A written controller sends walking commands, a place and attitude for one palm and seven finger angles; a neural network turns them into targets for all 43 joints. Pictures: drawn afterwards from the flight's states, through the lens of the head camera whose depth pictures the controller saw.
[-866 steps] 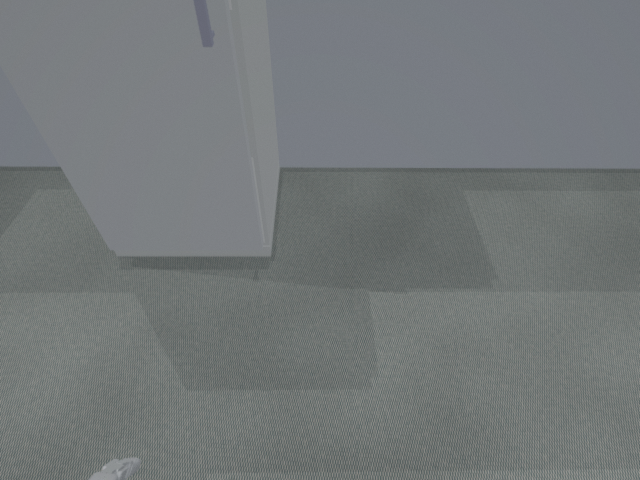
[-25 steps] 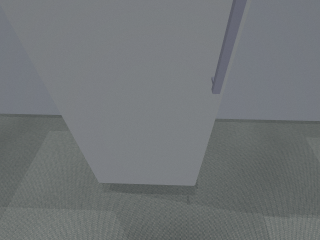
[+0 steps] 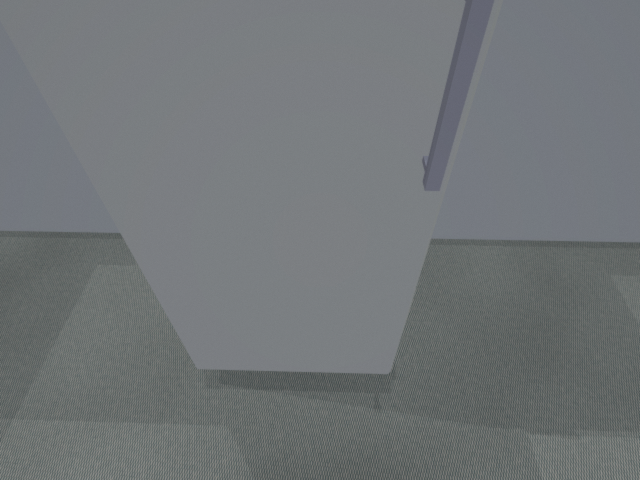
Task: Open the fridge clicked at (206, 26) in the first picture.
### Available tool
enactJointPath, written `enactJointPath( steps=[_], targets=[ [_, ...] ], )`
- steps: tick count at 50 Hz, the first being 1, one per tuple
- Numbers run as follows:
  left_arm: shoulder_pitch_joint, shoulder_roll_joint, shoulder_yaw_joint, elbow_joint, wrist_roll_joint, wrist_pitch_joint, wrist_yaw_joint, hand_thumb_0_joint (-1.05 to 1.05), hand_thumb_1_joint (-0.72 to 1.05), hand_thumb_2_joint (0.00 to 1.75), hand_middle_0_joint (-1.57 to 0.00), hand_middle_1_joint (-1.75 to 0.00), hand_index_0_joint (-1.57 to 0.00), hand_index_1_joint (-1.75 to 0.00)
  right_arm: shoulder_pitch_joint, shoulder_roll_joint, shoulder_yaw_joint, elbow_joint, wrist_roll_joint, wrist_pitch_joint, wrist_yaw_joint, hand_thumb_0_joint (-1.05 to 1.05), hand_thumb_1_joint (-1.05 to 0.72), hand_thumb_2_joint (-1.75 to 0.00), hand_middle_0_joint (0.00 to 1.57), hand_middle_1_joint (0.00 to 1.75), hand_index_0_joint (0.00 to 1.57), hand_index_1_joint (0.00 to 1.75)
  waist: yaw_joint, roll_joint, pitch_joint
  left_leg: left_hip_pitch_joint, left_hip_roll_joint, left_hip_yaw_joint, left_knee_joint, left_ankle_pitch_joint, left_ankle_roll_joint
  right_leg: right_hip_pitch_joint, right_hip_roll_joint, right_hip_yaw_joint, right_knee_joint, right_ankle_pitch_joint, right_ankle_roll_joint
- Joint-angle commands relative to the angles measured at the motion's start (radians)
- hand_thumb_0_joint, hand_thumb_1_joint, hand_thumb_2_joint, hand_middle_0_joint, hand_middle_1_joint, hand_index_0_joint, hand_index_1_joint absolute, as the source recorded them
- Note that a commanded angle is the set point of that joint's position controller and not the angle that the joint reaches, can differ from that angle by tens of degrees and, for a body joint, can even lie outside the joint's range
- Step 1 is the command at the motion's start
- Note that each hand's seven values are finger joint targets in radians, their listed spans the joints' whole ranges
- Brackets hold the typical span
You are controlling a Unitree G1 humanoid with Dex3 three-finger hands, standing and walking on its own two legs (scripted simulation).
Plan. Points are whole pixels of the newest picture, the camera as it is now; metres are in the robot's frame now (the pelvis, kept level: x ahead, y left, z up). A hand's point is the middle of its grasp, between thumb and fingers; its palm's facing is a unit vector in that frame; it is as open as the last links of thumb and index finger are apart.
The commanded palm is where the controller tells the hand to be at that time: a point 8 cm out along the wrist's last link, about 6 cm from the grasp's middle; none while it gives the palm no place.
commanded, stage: look again from close up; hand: right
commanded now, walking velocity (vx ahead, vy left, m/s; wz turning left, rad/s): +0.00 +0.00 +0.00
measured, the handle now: (447, 100) +0.52 -0.13 +0.23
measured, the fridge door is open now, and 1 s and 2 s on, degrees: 0 0 0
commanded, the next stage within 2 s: shuffle to correct the standing spot in 0.34 s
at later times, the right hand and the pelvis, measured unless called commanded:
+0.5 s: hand out of the picture -0.01 -0.18 -0.18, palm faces +0.03 +0.98 -0.19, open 7.4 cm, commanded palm none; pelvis +0.00 +0.00 +0.00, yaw +0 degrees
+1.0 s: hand out of the picture -0.03 -0.13 -0.19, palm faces +0.10 +0.99 -0.11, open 7.4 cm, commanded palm none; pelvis +0.07 +0.00 -0.02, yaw -1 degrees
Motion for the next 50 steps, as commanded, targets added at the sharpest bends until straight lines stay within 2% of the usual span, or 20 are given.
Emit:
enactJointPath(
  steps=[1,10,22,23,24,28,31,35,38,40,41,42,43,44,45,46,47,48,49,50],
  targets=[
    [0.023,0.133,0.025,-0.036,-0.004,-0.013,0.011,0.00,0.90,0.90,-0.20,-0.30,-0.20,-0.30,0.074,-0.114,-0.018,-0.021,-0.001,-0.013,-0.004,0.00,-0.90,-0.90,0.20,0.30,0.20,0.30,-0.003,-0.017,0.036,-0.126,0.119,-0.092,-0.093,0.125,0.015,0.067,-0.121,0.127,-0.055,0.107,0.002],
    [0.020,0.134,0.024,-0.038,-0.005,-0.014,0.011,0.00,0.90,0.90,-0.20,-0.30,-0.20,-0.30,0.072,-0.117,-0.020,-0.022,0.000,-0.013,-0.003,0.00,-0.90,-0.90,0.20,0.30,0.20,0.30,-0.005,-0.020,0.023,-0.113,0.122,-0.086,-0.094,0.129,0.013,0.071,-0.123,0.130,-0.055,0.115,0.002],
    [0.017,0.140,0.025,-0.037,-0.004,-0.012,0.012,0.00,0.90,0.90,-0.20,-0.30,-0.20,-0.30,0.072,-0.116,-0.020,-0.016,0.000,-0.011,-0.002,0.00,-0.90,-0.90,0.20,0.30,0.20,0.30,-0.004,-0.016,0.045,-0.124,0.122,-0.087,-0.101,0.106,0.012,0.066,-0.122,0.134,-0.065,0.091,0.003],
    [0.037,0.094,0.014,-0.026,-0.002,-0.008,0.010,0.00,0.90,0.90,-0.20,-0.30,-0.20,-0.30,0.091,-0.069,-0.011,-0.003,0.002,-0.007,-0.003,0.00,-0.90,-0.90,0.20,0.30,0.20,0.30,-0.001,-0.013,0.033,-0.122,0.121,-0.081,-0.103,0.078,0.006,0.071,-0.121,0.126,-0.064,0.058,0.011],
    [0.054,0.074,0.011,-0.016,-0.001,-0.004,0.010,0.00,0.90,0.90,-0.20,-0.30,-0.20,-0.30,0.108,-0.053,-0.006,0.005,0.002,-0.004,-0.005,0.00,-0.90,-0.90,0.20,0.30,0.20,0.30,-0.001,-0.011,0.029,-0.121,0.117,-0.081,-0.100,0.061,0.003,0.072,-0.118,0.122,-0.055,0.037,0.014],
    [0.077,0.085,0.021,-0.011,0.005,0.007,0.006,0.00,0.90,0.90,-0.20,-0.30,-0.20,-0.30,0.117,-0.056,-0.016,0.008,-0.004,0.007,0.004,0.00,-0.90,-0.90,0.20,0.30,0.20,0.30,0.002,-0.018,0.095,-0.188,0.103,-0.070,-0.062,-0.147,0.014,0.008,-0.119,0.131,-0.075,-0.248,0.014],
    [0.083,0.088,0.031,-0.021,0.006,0.009,0.004,0.00,0.90,0.90,-0.20,-0.30,-0.20,-0.30,0.137,-0.048,-0.022,0.007,-0.008,0.009,0.011,0.00,-0.90,-0.90,0.20,0.30,0.20,0.30,-0.002,-0.048,0.138,-0.219,0.090,-0.053,-0.022,-0.202,0.018,-0.049,-0.134,0.162,-0.099,-0.374,-0.001],
    [0.116,0.083,0.041,-0.027,0.003,0.001,0.005,0.00,0.90,0.90,-0.20,-0.30,-0.20,-0.30,0.174,-0.032,-0.027,0.008,-0.011,0.003,0.015,0.00,-0.90,-0.90,0.20,0.30,0.20,0.30,-0.005,-0.043,0.138,-0.212,0.081,-0.040,0.022,-0.171,0.025,-0.075,-0.150,0.176,-0.084,-0.377,-0.021],
    [0.128,0.062,0.042,-0.032,0.002,-0.008,0.006,0.00,0.90,0.90,-0.20,-0.30,-0.20,-0.30,0.206,-0.026,-0.032,0.017,-0.007,-0.006,0.014,0.00,-0.90,-0.90,0.20,0.30,0.20,0.30,-0.011,-0.016,0.116,-0.190,0.100,-0.059,0.011,-0.142,0.035,-0.072,-0.135,0.135,-0.007,-0.283,-0.021],
    [0.117,0.030,0.038,-0.043,0.000,-0.019,0.005,0.00,0.90,0.90,-0.20,-0.30,-0.20,-0.30,0.246,-0.038,-0.042,0.027,-0.007,-0.013,0.009,0.00,-0.90,-0.90,0.20,0.30,0.20,0.30,-0.026,0.079,0.091,-0.078,0.137,-0.107,-0.029,-0.051,0.057,-0.134,-0.094,0.038,0.143,-0.099,-0.010],
    [0.088,0.011,0.032,-0.053,0.001,-0.022,0.006,0.00,0.90,0.90,-0.20,-0.30,-0.20,-0.30,0.279,-0.046,-0.047,0.039,-0.005,-0.014,0.003,0.00,-0.90,-0.90,0.20,0.30,0.20,0.30,-0.041,0.137,0.097,-0.010,0.176,-0.162,-0.054,0.067,0.076,-0.207,-0.061,-0.012,0.229,-0.068,0.005],
    [0.058,-0.003,0.028,-0.069,0.005,-0.024,0.006,0.00,0.90,0.90,-0.20,-0.30,-0.20,-0.30,0.304,-0.049,-0.051,0.047,-0.005,-0.015,-0.004,0.00,-0.90,-0.90,0.20,0.30,0.20,0.30,-0.050,0.165,0.106,0.048,0.217,-0.190,-0.043,0.301,0.096,-0.272,-0.044,-0.040,0.279,-0.129,0.019],
    [0.026,-0.011,0.026,-0.079,0.006,-0.020,0.010,0.00,0.90,0.90,-0.20,-0.30,-0.20,-0.30,0.318,-0.035,-0.046,0.052,-0.006,-0.017,-0.011,0.00,-0.90,-0.90,0.20,0.30,0.20,0.30,-0.058,0.153,0.138,0.064,0.240,-0.184,-0.014,0.566,0.107,-0.303,-0.052,-0.038,0.315,-0.223,0.026],
    [0.033,-0.020,0.024,-0.080,0.002,-0.016,0.015,0.00,0.90,0.90,-0.20,-0.30,-0.20,-0.30,0.322,-0.025,-0.041,0.055,-0.009,-0.019,-0.017,0.00,-0.90,-0.90,0.20,0.30,0.20,0.30,-0.049,0.147,0.126,0.096,0.238,-0.156,0.039,0.825,0.103,-0.304,-0.059,-0.033,0.317,-0.247,0.029],
    [0.051,-0.027,0.020,-0.072,-0.002,-0.014,0.022,0.00,0.90,0.90,-0.20,-0.30,-0.20,-0.30,0.311,-0.013,-0.037,0.052,-0.010,-0.019,-0.024,0.00,-0.90,-0.90,0.20,0.30,0.20,0.30,-0.032,0.110,0.115,0.092,0.229,-0.124,0.088,0.996,0.091,-0.254,-0.059,-0.036,0.255,-0.229,0.029],
    [0.099,-0.025,0.021,-0.054,-0.006,-0.012,0.028,0.00,0.90,0.90,-0.20,-0.30,-0.20,-0.30,0.281,-0.019,-0.033,0.042,-0.007,-0.018,-0.025,0.00,-0.90,-0.90,0.20,0.30,0.20,0.30,0.001,0.080,0.085,0.048,0.199,-0.084,0.148,1.066,0.066,-0.138,-0.051,-0.045,0.150,-0.115,0.025],
    [0.183,-0.002,0.030,-0.029,-0.007,-0.015,0.032,0.00,0.90,0.90,-0.20,-0.30,-0.20,-0.30,0.245,-0.031,-0.034,0.020,-0.001,-0.014,-0.027,0.00,-0.90,-0.90,0.20,0.30,0.20,0.30,0.039,0.027,0.008,-0.031,0.145,-0.039,0.238,1.005,0.027,0.047,-0.063,-0.028,0.107,0.264,0.006],
    [0.258,0.059,0.046,-0.008,-0.005,-0.018,0.041,0.00,0.90,0.90,-0.20,-0.30,-0.20,-0.30,0.209,-0.032,-0.036,-0.008,0.007,-0.014,-0.029,0.00,-0.90,-0.90,0.20,0.30,0.20,0.30,0.066,-0.065,-0.048,-0.178,0.095,-0.006,0.312,0.761,-0.001,0.246,-0.141,0.029,0.180,0.660,-0.038],
    [0.316,0.123,0.063,0.001,-0.012,-0.020,0.051,0.00,0.90,0.90,-0.20,-0.30,-0.20,-0.30,0.146,-0.055,-0.038,-0.040,0.011,-0.015,-0.033,0.00,-0.90,-0.90,0.20,0.30,0.20,0.30,0.093,-0.229,-0.067,-0.297,0.051,0.015,0.427,0.341,-0.024,0.362,-0.247,0.146,0.167,1.051,-0.126],
    [0.304,0.139,0.063,0.021,-0.017,-0.017,0.056,0.00,0.90,0.90,-0.20,-0.30,-0.20,-0.30,0.078,-0.077,-0.047,-0.062,0.011,-0.012,-0.034,0.00,-0.90,-0.90,0.20,0.30,0.20,0.30,0.084,-0.321,-0.013,-0.374,0.025,-0.019,0.554,-0.251,-0.021,0.335,-0.330,0.216,0.071,1.289,-0.190]
  ],
)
